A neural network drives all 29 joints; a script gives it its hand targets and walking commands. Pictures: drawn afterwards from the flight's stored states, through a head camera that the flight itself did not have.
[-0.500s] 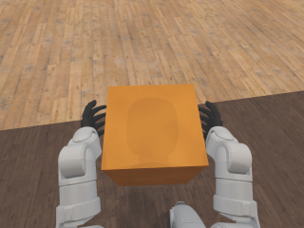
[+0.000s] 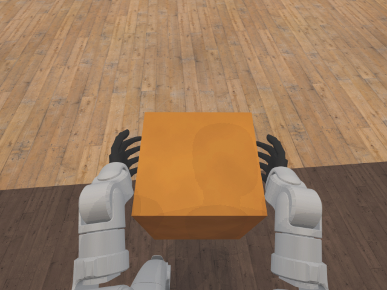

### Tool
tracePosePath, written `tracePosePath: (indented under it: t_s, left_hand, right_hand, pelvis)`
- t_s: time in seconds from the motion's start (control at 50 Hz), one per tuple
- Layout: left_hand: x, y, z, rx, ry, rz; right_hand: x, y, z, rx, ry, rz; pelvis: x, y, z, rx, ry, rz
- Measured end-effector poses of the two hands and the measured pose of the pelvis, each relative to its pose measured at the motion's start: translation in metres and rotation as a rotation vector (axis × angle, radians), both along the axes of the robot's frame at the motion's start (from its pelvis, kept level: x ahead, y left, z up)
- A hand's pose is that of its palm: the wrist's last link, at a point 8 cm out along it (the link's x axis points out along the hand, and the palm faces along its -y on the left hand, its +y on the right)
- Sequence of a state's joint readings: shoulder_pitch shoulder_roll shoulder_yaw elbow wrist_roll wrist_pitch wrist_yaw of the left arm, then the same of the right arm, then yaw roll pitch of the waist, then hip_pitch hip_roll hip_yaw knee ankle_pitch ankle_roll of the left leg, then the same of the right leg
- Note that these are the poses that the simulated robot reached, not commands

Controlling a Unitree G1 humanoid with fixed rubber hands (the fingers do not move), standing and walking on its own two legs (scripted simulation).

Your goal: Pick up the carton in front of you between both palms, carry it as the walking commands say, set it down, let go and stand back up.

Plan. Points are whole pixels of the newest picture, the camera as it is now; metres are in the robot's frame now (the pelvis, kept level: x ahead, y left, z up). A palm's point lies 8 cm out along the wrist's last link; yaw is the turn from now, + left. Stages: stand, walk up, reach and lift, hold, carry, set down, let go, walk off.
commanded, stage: carry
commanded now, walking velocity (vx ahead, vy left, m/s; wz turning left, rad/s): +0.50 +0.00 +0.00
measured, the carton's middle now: (197, 183) +0.33 +0.02 +0.00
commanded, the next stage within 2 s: none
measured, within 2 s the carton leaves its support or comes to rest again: neither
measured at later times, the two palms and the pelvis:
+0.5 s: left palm (145, 78) +0.64 +0.18 +0.05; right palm (251, 85) +0.62 -0.12 +0.05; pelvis +0.30 +0.04 -0.03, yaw -1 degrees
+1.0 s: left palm (165, 39) +0.92 +0.16 +0.01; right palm (244, 41) +0.94 -0.14 +0.00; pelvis +0.61 -0.01 -0.07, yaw +1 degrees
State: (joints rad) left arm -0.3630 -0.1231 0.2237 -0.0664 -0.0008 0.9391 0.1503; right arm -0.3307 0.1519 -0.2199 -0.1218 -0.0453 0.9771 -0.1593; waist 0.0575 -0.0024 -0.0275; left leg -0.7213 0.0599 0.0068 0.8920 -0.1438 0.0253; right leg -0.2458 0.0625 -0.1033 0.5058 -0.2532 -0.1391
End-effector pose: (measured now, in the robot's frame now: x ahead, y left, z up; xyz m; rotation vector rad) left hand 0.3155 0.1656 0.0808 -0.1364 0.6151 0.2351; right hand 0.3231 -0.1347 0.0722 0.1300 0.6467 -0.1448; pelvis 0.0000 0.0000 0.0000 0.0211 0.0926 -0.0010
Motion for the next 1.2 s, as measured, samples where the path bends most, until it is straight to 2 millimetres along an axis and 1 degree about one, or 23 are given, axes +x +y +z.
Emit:
tracePosePath:
  t_s: [0.06, 0.12, 0.18, 0.22, 0.26, 0.32, 0.36, 0.42, 0.54, 0.6, 0.64, 0.7, 0.74, 0.78, 0.82, 0.86, 0.92, 0.98, 1.08, 1.14, 1.2]
  left_hand:
    - [0.044, 0.002, 0.007, 0.006, -0.042, -0.017]
    - [0.09, 0.009, 0.009, 0.012, -0.082, -0.029]
    - [0.14, 0.017, 0.001, 0.013, -0.114, -0.049]
    - [0.171, 0.019, -0.01, 0.013, -0.108, -0.073]
    - [0.195, 0.018, -0.021, 0.014, -0.062, -0.097]
    - [0.224, 0.014, -0.034, -0.014, 0.011, -0.106]
    - [0.243, 0.012, -0.038, -0.031, 0.036, -0.104]
    - [0.275, 0.011, -0.039, -0.037, 0.033, -0.103]
    - [0.344, 0.012, -0.029, -0.026, -0.023, -0.09]
    - [0.383, 0.009, -0.025, -0.017, -0.054, -0.081]
    - [0.412, 0.004, -0.025, -0.006, -0.067, -0.08]
    - [0.457, -0.005, -0.031, 0.014, -0.076, -0.081]
    - [0.487, -0.01, -0.039, 0.031, -0.082, -0.071]
    - [0.511, -0.012, -0.05, 0.05, -0.057, -0.06]
    - [0.526, -0.011, -0.063, 0.036, -0.006, -0.045]
    - [0.539, -0.008, -0.074, 0.019, 0.039, -0.019]
    - [0.563, -0.005, -0.08, 0.001, 0.061, 0.011]
    - [0.597, -0.005, -0.077, -0.002, 0.039, 0.018]
    - [0.663, -0.005, -0.063, 0.006, -0.022, -0.003]
    - [0.706, -0.003, -0.055, 0.013, -0.06, -0.019]
    - [0.752, 0.004, -0.055, 0.019, -0.085, -0.029]
  right_hand:
    - [0.039, 0.002, 0.006, -0.01, -0.042, -0.011]
    - [0.084, 0.008, 0.01, -0.029, -0.084, -0.015]
    - [0.13, 0.015, 0.006, -0.057, -0.116, -0.025]
    - [0.157, 0.017, -0.001, -0.082, -0.11, -0.036]
    - [0.175, 0.017, -0.012, -0.077, -0.063, -0.047]
    - [0.195, 0.015, -0.026, -0.045, 0.011, -0.073]
    - [0.211, 0.013, -0.031, -0.033, 0.037, -0.091]
    - [0.243, 0.013, -0.03, -0.028, 0.034, -0.1]
    - [0.32, 0.012, -0.016, -0.038, -0.022, -0.08]
    - [0.361, 0.008, -0.011, -0.044, -0.053, -0.069]
    - [0.39, 0.004, -0.012, -0.047, -0.066, -0.065]
    - [0.435, -0.006, -0.022, -0.045, -0.075, -0.061]
    - [0.469, -0.011, -0.035, -0.04, -0.082, -0.044]
    - [0.498, -0.013, -0.05, -0.033, -0.059, -0.019]
    - [0.521, -0.011, -0.063, -0.027, -0.008, 0.006]
    - [0.54, -0.008, -0.072, -0.012, 0.037, 0.015]
    - [0.57, -0.005, -0.077, 0.009, 0.061, 0.013]
    - [0.604, -0.004, -0.076, 0.013, 0.039, 0.014]
    - [0.663, -0.005, -0.064, -0.001, -0.022, 0.001]
    - [0.703, -0.003, -0.057, -0.013, -0.061, -0.01]
    - [0.747, 0.003, -0.055, -0.031, -0.087, -0.013]
  pelvis:
    - [0.04, 0.007, -0.004, -0.01, -0.001, -0.006]
    - [0.086, 0.015, -0.016, -0.025, -0.005, -0.013]
    - [0.136, 0.025, -0.038, -0.046, -0.025, -0.028]
    - [0.161, 0.028, -0.049, -0.025, -0.027, -0.022]
    - [0.181, 0.034, -0.051, -0.026, -0.025, -0.018]
    - [0.211, 0.041, -0.046, -0.033, -0.02, -0.016]
    - [0.231, 0.044, -0.042, -0.036, -0.015, -0.019]
    - [0.261, 0.045, -0.037, -0.04, -0.008, -0.02]
    - [0.329, 0.039, -0.033, -0.043, 0.005, -0.011]
    - [0.369, 0.033, -0.037, -0.035, 0.007, -0.005]
    - [0.398, 0.027, -0.043, -0.026, 0.007, -0.002]
    - [0.446, 0.018, -0.059, -0.012, -0.003, 0.004]
    - [0.48, 0.011, -0.076, 0.006, -0.018, 0.014]
    - [0.502, 0.008, -0.083, -0.015, -0.018, 0.006]
    - [0.522, 0.002, -0.083, -0.012, -0.017, 0.004]
    - [0.542, -0.003, -0.08, -0.007, -0.015, 0.004]
    - [0.572, -0.008, -0.074, -0.002, -0.009, 0.01]
    - [0.603, -0.009, -0.07, 0.002, -0.004, 0.01]
    - [0.662, -0.004, -0.068, 0.003, 0.0, 0.001]
    - [0.703, 0.002, -0.073, -0.007, -0.001, -0.006]
    - [0.749, 0.01, -0.084, -0.021, -0.006, -0.012]
